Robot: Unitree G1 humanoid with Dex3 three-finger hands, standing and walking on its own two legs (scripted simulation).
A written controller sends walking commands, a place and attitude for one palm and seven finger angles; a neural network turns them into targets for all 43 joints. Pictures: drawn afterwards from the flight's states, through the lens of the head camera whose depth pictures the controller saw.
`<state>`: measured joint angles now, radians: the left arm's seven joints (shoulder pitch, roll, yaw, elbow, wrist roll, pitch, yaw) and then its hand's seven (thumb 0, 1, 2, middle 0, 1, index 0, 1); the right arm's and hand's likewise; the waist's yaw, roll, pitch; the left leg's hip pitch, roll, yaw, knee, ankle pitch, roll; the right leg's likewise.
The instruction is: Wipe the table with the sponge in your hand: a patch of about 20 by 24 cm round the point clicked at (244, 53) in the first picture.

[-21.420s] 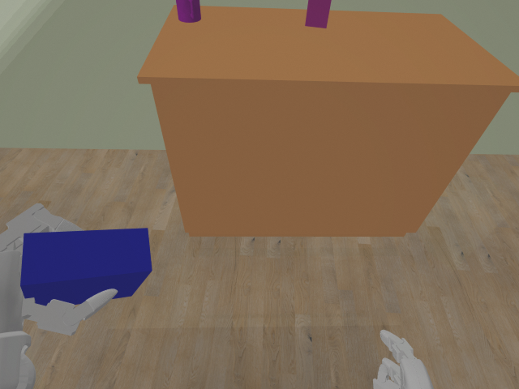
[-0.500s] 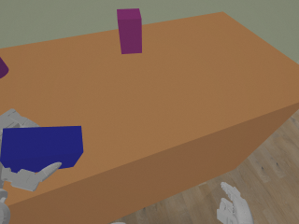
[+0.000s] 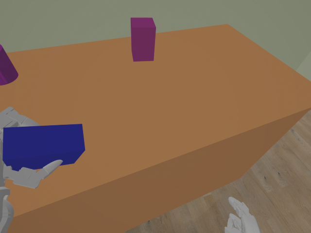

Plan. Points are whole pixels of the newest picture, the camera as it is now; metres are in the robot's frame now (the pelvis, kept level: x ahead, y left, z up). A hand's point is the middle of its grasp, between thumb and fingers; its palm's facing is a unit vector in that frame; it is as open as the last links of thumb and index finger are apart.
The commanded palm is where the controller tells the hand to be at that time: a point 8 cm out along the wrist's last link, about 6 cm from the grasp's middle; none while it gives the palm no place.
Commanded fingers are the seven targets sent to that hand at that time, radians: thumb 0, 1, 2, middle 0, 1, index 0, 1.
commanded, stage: come to a stop and stand still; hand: left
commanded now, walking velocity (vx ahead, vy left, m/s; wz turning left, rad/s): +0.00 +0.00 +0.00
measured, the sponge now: (56, 148) +0.24 +0.23 +0.14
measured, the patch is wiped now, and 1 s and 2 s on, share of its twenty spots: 0.00 0.00 0.00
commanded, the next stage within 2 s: look again from close up in 0.54 s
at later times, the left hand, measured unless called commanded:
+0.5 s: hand (22, 145) +0.23 +0.28 +0.16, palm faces +0.41 -0.84 -0.35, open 9.6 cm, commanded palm +0.17 +0.31 +0.18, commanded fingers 0.00 0.10 1.30 -1.20 -1.60 -1.20 -1.60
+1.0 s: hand (29, 146) +0.23 +0.27 +0.16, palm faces +0.42 -0.83 -0.37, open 9.5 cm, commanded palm +0.17 +0.30 +0.18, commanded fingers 0.00 0.10 1.30 -1.20 -1.60 -1.20 -1.60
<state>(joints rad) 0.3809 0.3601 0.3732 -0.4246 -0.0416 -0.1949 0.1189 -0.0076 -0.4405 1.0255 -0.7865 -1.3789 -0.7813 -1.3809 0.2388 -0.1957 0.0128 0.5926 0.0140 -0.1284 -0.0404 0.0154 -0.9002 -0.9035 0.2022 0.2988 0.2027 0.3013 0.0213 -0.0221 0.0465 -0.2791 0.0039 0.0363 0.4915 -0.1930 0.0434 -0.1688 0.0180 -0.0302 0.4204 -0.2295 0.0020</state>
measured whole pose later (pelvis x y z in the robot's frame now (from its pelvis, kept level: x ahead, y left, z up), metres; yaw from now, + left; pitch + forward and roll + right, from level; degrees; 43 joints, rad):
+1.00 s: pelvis +0.01 +0.01 +0.00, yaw +1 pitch -2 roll -2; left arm 0.44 0.35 0.35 -0.48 -0.03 -0.18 0.13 0.00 -0.44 1.03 -0.78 -1.39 -0.78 -1.39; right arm 0.19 -0.20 0.01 0.59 0.02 -0.10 -0.04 0.01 -0.90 -0.90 0.20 0.30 0.20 0.30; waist 0.02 0.00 0.07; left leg -0.24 -0.02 0.03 0.46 -0.20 0.06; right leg -0.12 -0.01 -0.04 0.37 -0.23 0.02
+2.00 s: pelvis +0.01 -0.06 +0.00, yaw +0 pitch -1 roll -2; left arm 0.49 0.39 0.37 -0.56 -0.10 -0.12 0.11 0.00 -0.44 1.03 -0.78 -1.39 -0.78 -1.39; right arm 0.19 -0.20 -0.01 0.56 0.03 -0.05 -0.04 0.01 -0.90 -0.90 0.20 0.30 0.20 0.30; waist 0.00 0.01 0.07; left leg -0.30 0.08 -0.01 0.53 -0.22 -0.04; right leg -0.18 0.10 -0.06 0.44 -0.25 -0.08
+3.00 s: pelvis +0.01 -0.06 +0.00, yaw +1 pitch +0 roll -2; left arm 0.50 0.39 0.36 -0.58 -0.10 -0.10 0.12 0.00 -0.44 1.03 -0.78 -1.38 -0.78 -1.39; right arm 0.19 -0.20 0.00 0.56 0.03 -0.03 -0.04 0.01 -0.90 -0.90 0.20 0.30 0.20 0.30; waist 0.00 0.02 0.08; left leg -0.31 0.08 -0.02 0.54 -0.23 -0.04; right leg -0.18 0.10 -0.07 0.45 -0.26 -0.08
